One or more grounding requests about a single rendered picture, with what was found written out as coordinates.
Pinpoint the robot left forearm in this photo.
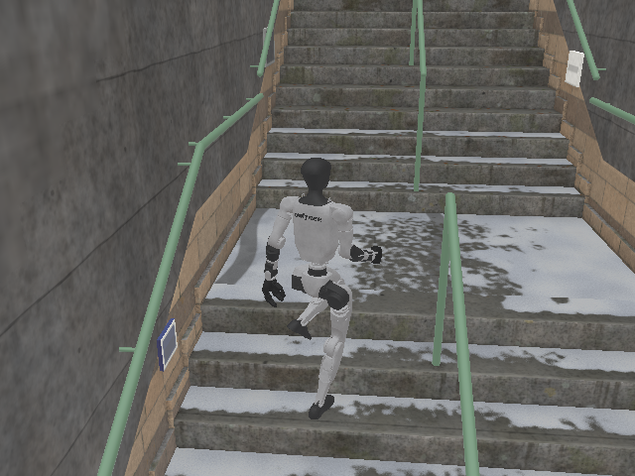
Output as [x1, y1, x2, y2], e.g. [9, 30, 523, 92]
[264, 236, 280, 281]

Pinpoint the right robot upper arm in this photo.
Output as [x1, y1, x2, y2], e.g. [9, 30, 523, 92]
[330, 203, 354, 259]

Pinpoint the robot right hand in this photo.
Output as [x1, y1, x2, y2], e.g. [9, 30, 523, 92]
[371, 246, 382, 264]

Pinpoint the humanoid robot torso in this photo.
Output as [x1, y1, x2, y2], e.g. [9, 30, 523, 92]
[293, 193, 339, 299]

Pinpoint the right robot shin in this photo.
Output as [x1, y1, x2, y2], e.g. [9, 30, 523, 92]
[315, 342, 344, 408]

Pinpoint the robot left hand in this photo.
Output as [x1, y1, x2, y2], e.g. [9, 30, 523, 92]
[262, 279, 286, 307]

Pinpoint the robot right forearm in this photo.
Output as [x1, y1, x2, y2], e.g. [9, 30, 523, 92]
[349, 245, 376, 262]

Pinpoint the left robot upper arm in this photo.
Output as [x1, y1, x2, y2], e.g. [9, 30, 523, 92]
[268, 196, 299, 249]

